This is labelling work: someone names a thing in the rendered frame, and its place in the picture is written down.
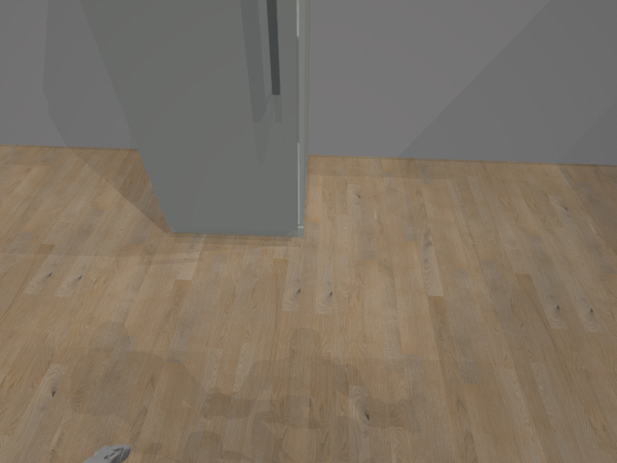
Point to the fridge door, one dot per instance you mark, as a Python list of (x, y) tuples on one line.
[(193, 78)]

